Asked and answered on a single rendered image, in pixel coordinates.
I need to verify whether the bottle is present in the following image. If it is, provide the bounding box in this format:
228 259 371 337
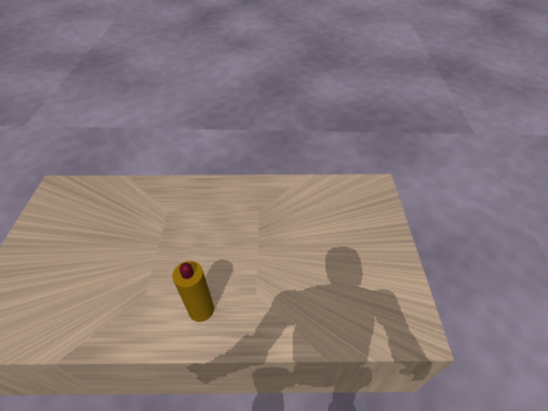
172 261 214 322

